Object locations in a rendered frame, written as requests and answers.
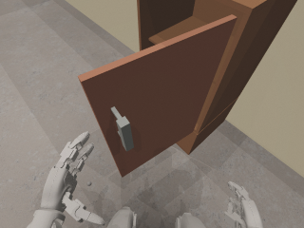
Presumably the robot thigh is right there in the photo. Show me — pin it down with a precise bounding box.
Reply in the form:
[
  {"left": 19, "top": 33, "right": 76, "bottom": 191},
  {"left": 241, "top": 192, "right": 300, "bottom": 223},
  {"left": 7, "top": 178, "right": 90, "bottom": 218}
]
[
  {"left": 175, "top": 215, "right": 206, "bottom": 228},
  {"left": 106, "top": 209, "right": 137, "bottom": 228}
]

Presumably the robot left forearm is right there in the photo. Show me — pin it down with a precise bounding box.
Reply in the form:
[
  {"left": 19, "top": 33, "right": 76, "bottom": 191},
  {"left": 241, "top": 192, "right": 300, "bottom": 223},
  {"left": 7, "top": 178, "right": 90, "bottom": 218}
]
[{"left": 27, "top": 208, "right": 66, "bottom": 228}]

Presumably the handle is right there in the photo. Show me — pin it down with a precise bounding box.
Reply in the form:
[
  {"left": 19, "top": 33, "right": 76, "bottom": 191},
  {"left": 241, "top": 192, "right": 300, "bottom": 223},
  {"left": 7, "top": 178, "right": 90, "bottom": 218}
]
[{"left": 110, "top": 106, "right": 134, "bottom": 152}]

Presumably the right robot thigh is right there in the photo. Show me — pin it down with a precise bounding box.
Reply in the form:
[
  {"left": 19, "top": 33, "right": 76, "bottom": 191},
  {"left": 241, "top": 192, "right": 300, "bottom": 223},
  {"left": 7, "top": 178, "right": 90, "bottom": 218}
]
[{"left": 175, "top": 215, "right": 206, "bottom": 228}]

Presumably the robot right hand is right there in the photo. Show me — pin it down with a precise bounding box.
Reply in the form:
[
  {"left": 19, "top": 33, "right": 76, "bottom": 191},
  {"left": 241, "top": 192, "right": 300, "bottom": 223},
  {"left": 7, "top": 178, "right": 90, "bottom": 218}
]
[{"left": 224, "top": 181, "right": 264, "bottom": 228}]

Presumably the robot left hand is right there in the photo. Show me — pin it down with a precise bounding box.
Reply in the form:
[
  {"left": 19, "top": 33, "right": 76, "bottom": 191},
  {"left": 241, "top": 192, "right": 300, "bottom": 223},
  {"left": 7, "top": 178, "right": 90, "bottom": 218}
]
[{"left": 40, "top": 131, "right": 105, "bottom": 226}]

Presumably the cupboard door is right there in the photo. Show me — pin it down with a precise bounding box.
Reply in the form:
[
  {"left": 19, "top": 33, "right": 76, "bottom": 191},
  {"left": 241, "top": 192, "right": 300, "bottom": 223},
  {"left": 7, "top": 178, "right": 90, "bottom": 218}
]
[{"left": 78, "top": 14, "right": 238, "bottom": 177}]

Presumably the left robot thigh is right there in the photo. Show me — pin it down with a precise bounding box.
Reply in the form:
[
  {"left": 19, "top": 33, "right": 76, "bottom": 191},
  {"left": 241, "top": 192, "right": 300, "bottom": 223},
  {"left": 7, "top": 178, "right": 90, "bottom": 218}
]
[{"left": 106, "top": 209, "right": 137, "bottom": 228}]

